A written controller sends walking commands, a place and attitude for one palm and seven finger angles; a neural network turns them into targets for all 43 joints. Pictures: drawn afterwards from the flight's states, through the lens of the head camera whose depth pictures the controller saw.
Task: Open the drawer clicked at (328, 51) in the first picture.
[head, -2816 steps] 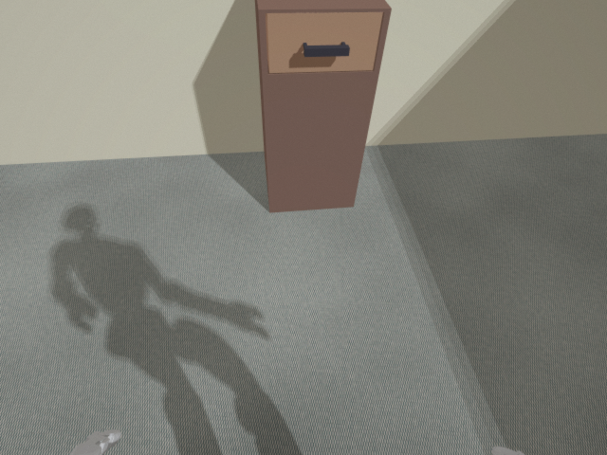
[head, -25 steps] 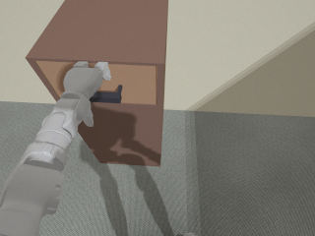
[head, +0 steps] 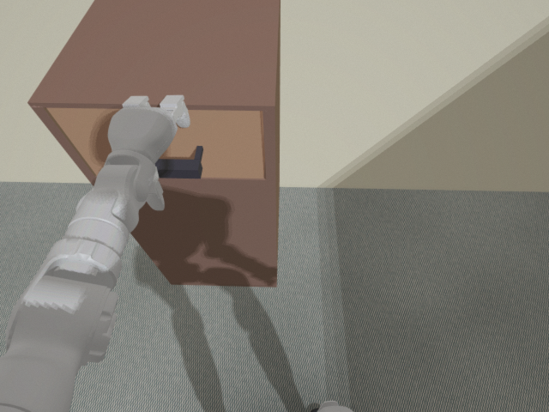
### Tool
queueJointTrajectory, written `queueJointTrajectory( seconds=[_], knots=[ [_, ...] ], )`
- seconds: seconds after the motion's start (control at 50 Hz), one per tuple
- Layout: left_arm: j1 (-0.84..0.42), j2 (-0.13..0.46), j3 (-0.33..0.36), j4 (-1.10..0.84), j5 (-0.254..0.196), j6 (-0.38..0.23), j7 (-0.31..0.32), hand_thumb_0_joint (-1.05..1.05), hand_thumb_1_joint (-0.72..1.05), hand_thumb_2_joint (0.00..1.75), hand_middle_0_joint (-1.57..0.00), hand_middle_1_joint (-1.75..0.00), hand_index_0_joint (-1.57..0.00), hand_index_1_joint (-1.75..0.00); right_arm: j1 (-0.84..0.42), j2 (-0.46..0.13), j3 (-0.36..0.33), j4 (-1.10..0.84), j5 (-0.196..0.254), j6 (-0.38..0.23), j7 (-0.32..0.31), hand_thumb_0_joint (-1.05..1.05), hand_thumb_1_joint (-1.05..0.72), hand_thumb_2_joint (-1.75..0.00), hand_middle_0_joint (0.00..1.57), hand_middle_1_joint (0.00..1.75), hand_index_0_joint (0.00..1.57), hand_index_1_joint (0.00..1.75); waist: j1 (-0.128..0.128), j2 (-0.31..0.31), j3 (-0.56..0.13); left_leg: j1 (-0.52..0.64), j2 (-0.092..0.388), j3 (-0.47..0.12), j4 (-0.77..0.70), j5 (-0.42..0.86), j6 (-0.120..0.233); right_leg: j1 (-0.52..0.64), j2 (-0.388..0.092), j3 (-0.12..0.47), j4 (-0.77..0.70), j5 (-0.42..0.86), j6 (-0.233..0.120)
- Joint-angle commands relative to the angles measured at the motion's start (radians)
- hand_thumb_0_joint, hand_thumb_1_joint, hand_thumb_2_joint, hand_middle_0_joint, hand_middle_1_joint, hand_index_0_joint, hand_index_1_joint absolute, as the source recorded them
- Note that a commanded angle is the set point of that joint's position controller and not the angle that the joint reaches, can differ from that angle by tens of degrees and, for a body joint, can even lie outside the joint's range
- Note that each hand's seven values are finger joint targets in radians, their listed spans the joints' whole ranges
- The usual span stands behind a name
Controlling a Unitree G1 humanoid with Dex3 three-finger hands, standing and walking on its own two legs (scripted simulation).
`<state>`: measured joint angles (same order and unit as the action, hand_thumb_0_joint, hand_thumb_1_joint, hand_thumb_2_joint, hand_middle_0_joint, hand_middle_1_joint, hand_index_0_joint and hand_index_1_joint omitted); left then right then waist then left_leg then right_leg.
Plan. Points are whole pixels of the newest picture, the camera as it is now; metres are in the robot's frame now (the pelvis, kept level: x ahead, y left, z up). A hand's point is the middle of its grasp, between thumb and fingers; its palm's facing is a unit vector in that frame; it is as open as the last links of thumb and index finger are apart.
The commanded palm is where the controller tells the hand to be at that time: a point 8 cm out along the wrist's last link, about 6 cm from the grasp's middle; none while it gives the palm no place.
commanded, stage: re-aim the fingers above the handle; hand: left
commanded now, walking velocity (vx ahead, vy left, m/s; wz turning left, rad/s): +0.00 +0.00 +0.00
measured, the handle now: (164, 159) +0.54 +0.18 +0.01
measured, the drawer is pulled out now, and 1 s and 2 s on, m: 0.00 0.00 0.00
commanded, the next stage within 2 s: lower the fingers behind the handle in 1.44 s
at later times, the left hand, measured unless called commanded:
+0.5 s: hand (155, 158) +0.48 +0.17 +0.07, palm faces +0.05 -0.07 -1.00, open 13.8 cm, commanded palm +0.44 +0.19 +0.12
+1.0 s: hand (136, 163) +0.48 +0.20 +0.07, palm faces -0.01 +0.01 -1.00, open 13.9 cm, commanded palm +0.44 +0.20 +0.12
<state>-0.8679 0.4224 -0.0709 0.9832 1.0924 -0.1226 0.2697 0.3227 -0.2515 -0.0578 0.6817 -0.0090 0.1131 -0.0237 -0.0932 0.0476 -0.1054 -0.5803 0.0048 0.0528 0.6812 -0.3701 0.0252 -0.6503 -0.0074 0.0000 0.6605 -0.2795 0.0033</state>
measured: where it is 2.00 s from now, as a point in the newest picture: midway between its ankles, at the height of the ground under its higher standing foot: outside the picture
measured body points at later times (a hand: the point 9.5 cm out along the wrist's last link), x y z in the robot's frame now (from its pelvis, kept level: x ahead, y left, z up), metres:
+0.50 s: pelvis +0.00 +0.00 +0.00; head +0.07 -0.02 +0.44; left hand +0.47 +0.17 +0.13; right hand +0.05 -0.28 -0.13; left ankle -0.03 +0.10 -0.72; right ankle +0.02 -0.12 -0.72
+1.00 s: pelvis -0.01 +0.00 +0.00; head +0.07 -0.02 +0.44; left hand +0.47 +0.20 +0.12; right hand +0.08 -0.28 -0.13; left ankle -0.03 +0.10 -0.72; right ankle +0.02 -0.12 -0.72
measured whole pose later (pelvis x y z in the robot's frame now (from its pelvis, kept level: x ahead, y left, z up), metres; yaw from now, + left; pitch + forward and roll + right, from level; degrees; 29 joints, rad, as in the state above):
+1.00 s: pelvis -0.01 +0.00 +0.00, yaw +0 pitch +14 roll +0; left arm -0.85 0.45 -0.08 1.00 1.09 -0.03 0.25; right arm 0.26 -0.26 -0.04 0.65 0.00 0.10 -0.04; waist -0.08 0.04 -0.09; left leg -0.56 0.00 0.05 0.66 -0.35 0.02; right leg -0.63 -0.01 0.00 0.65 -0.27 0.00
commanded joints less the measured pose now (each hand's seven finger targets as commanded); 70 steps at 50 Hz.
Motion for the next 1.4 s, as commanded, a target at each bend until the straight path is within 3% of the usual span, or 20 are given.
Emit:
queueJointTrajectory(
  seconds=[0.0,0.1,0.14,0.16,0.26,0.34,0.4,0.44,0.52,0.56,0.66,0.76,0.86,0.96,1.06,1.16,1.22,1.26,1.34,1.38],
  knots=[
    [-0.39,0.337,0.12,-0.12,0.008,0.101,0.042,0.0,-0.5,0.3,-0.3,-1.2,-0.3,-1.2,0.086,-0.156,-0.046,-0.082,0.004,-0.014,-0.011,0.0,-0.9,-0.9,0.2,0.3,0.2,0.3,0.031,-0.062,-0.421,0.111,-0.025,0.003,-0.067,0.396,0.006,0.321,0.043,-0.016,-0.035,0.334,-0.036],
    [-0.411,0.307,0.078,-0.132,-0.01,0.115,0.005,0.0,-0.5,0.3,-0.3,-1.2,-0.3,-1.2,0.078,-0.159,-0.046,-0.089,0.013,-0.01,-0.027,0.0,-0.9,-0.9,0.2,0.3,0.2,0.3,0.006,-0.086,-0.41,0.122,-0.025,0.01,-0.083,0.357,0.014,0.345,0.037,-0.008,-0.063,0.334,-0.027],
    [-0.434,0.274,0.045,-0.179,-0.022,0.082,-0.027,0.0,-0.5,0.3,-0.3,-1.2,-0.3,-1.2,0.085,-0.16,-0.052,-0.091,0.014,-0.017,-0.033,0.0,-0.9,-0.9,0.2,0.3,0.2,0.3,-0.005,-0.068,-0.419,0.16,-0.024,0.002,-0.084,0.348,0.017,0.329,0.038,-0.006,-0.071,0.314,-0.028],
    [-0.468,0.203,-0.016,-0.212,-0.032,0.061,-0.046,0.0,-0.5,0.3,-0.3,-1.2,-0.3,-1.2,0.086,-0.156,-0.056,-0.091,0.013,-0.02,-0.035,0.0,-0.9,-0.9,0.2,0.3,0.2,0.3,-0.03,-0.054,-0.42,0.194,-0.023,-0.005,-0.078,0.359,0.019,0.303,0.039,-0.005,-0.079,0.308,-0.029],
    [-0.528,0.176,-0.038,-0.316,-0.059,-0.041,-0.069,0.0,-0.5,0.3,-0.3,-1.2,-0.3,-1.2,0.113,-0.15,-0.066,-0.064,0.003,-0.035,-0.042,0.0,-0.9,-0.9,0.2,0.3,0.2,0.3,-0.049,-0.011,-0.409,0.27,-0.023,-0.033,-0.054,0.407,0.016,0.225,0.044,-0.012,-0.076,0.286,-0.034],
    [-0.491,0.236,0.042,-0.274,-0.044,-0.048,-0.008,0.0,-0.5,0.3,-0.3,-1.2,-0.3,-1.2,0.112,-0.145,-0.061,-0.048,-0.001,-0.034,-0.026,0.0,-0.9,-0.9,0.2,0.3,0.2,0.3,-0.01,0.02,-0.401,0.23,-0.028,-0.043,-0.047,0.437,0.003,0.212,0.048,-0.023,-0.044,0.289,-0.044],
    [-0.301,0.299,0.143,-0.219,-0.026,0.001,0.044,0.0,-0.5,0.3,-0.3,-1.2,-0.3,-1.2,0.088,-0.143,-0.057,-0.064,-0.005,-0.025,-0.003,0.0,-0.9,-0.9,0.2,0.3,0.2,0.3,0.068,0.02,-0.428,0.19,-0.025,-0.025,-0.05,0.52,-0.006,0.278,0.049,-0.031,-0.017,0.345,-0.049],
    [-0.223,0.28,0.136,-0.223,-0.016,0.05,0.059,0.0,-0.5,0.3,-0.3,-1.2,-0.3,-1.2,0.064,-0.139,-0.052,-0.085,-0.003,-0.018,0.011,0.0,-0.9,-0.9,0.2,0.3,0.2,0.3,0.091,-0.002,-0.434,0.165,-0.021,-0.009,-0.059,0.543,-0.006,0.327,0.046,-0.033,-0.013,0.387,-0.048],
    [-0.224,0.263,0.092,-0.255,0.0,0.128,0.042,0.0,-0.5,0.3,-0.3,-1.2,-0.3,-1.2,0.028,-0.156,-0.053,-0.111,0.012,-0.004,0.013,0.0,-0.9,-0.9,0.2,0.3,0.2,0.3,0.068,-0.091,-0.407,0.145,-0.018,0.008,-0.083,0.464,0.006,0.368,0.043,-0.025,-0.043,0.384,-0.037],
    [-0.299,0.22,0.038,-0.314,-0.018,0.123,0.011,0.0,-0.5,0.3,-0.3,-1.2,-0.3,-1.2,0.019,-0.158,-0.057,-0.119,0.018,-0.004,-0.001,0.0,-0.9,-0.9,0.2,0.3,0.2,0.3,0.026,-0.118,-0.402,0.18,-0.018,0.001,-0.093,0.417,0.016,0.362,0.041,-0.019,-0.069,0.351,-0.033],
    [-0.422,0.123,-0.073,-0.514,-0.076,0.02,-0.061,0.0,-0.5,0.3,-0.3,-1.2,-0.3,-1.2,0.022,-0.142,-0.067,-0.113,0.013,-0.024,-0.032,0.0,-0.9,-0.9,0.2,0.3,0.2,0.3,-0.026,-0.03,-0.42,0.338,-0.021,-0.028,-0.081,0.454,0.021,0.297,0.041,-0.015,-0.093,0.321,-0.029],
    [-0.456,0.168,-0.025,-0.349,-0.054,-0.012,-0.024,0.0,-0.5,0.3,-0.3,-1.2,-0.3,-1.2,0.031,-0.133,-0.048,-0.068,0.013,-0.035,-0.033,0.0,-0.9,-0.9,0.2,0.3,0.2,0.3,-0.015,-0.016,-0.275,0.246,-0.034,-0.039,-0.096,0.309,0.007,0.207,0.038,-0.026,-0.096,0.187,-0.042],
    [-0.371,0.32,0.118,-0.16,-0.021,0.068,0.038,0.0,-0.5,0.3,-0.3,-1.2,-0.3,-1.2,0.018,-0.14,-0.026,-0.074,0.006,-0.029,-0.025,0.0,-0.9,-0.9,0.2,0.3,0.2,0.3,0.049,-0.043,-0.327,0.113,-0.043,-0.019,-0.099,0.305,-0.001,0.304,0.034,-0.021,-0.058,0.224,-0.045],
    [-0.318,0.249,0.044,-0.111,-0.008,0.125,-0.012,0.0,-0.5,0.3,-0.3,-1.2,-0.3,-1.2,0.029,-0.15,-0.034,-0.108,0.011,-0.02,-0.024,0.0,-0.9,-0.9,0.2,0.3,0.2,0.3,0.036,-0.084,-0.413,0.126,-0.032,0.007,-0.079,0.365,0.006,0.356,0.034,-0.015,-0.049,0.328,-0.035],
    [-0.377,0.154,-0.038,-0.379,-0.077,0.009,-0.104,0.0,-0.5,0.3,-0.3,-1.2,-0.3,-1.2,0.051,-0.152,-0.061,-0.124,0.006,-0.023,-0.037,0.0,-0.9,-0.9,0.2,0.3,0.2,0.3,-0.005,-0.068,-0.494,0.256,-0.023,-0.017,-0.058,0.478,0.022,0.354,0.037,-0.004,-0.062,0.396,-0.027],
    [-0.408,0.238,0.048,-0.494,-0.079,-0.094,-0.055,0.0,-0.5,0.3,-0.3,-1.2,-0.3,-1.2,0.068,-0.141,-0.068,-0.079,0.0,-0.021,-0.036,0.0,-0.9,-0.9,0.2,0.3,0.2,0.3,0.007,0.023,-0.425,0.299,-0.023,-0.044,-0.035,0.57,0.007,0.26,0.046,-0.017,-0.047,0.367,-0.037],
    [-0.357,0.275,0.116,-0.362,-0.042,-0.057,0.041,0.0,-0.5,0.3,-0.3,-1.2,-0.3,-1.2,0.067,-0.133,-0.06,-0.051,-0.002,-0.023,-0.014,0.0,-0.9,-0.9,0.2,0.3,0.2,0.3,0.034,0.021,-0.364,0.224,-0.025,-0.044,-0.042,0.523,-0.006,0.23,0.052,-0.035,-0.027,0.319,-0.046],
    [-0.34,0.377,0.205,-0.307,-0.02,-0.003,0.095,0.0,-0.5,0.3,-0.3,-1.2,-0.3,-1.2,0.053,-0.142,-0.054,-0.047,-0.004,-0.021,-0.006,0.0,-0.9,-0.9,0.2,0.3,0.2,0.3,0.069,0.009,-0.38,0.157,-0.033,-0.029,-0.057,0.476,-0.008,0.289,0.05,-0.031,-0.018,0.325,-0.052],
    [-0.261,0.269,0.096,-0.175,0.005,0.144,0.093,0.0,-0.5,0.3,-0.3,-1.2,-0.3,-1.2,0.032,-0.14,-0.046,-0.067,0.006,-0.015,0.009,0.0,-0.9,-0.9,0.2,0.3,0.2,0.3,0.072,-0.012,-0.399,0.144,-0.024,0.003,-0.081,0.446,-0.01,0.324,0.047,-0.034,-0.029,0.338,-0.047],
    [-0.244,0.211,0.027,-0.115,-0.011,0.191,0.03,0.0,-0.5,0.3,-0.3,-1.2,-0.3,-1.2,0.036,-0.155,-0.048,-0.079,0.017,-0.005,0.006,0.0,-0.9,-0.9,0.2,0.3,0.2,0.3,0.04,-0.081,-0.389,0.148,-0.02,0.011,-0.089,0.414,0.0,0.339,0.043,-0.03,-0.053,0.343,-0.037]
  ],
)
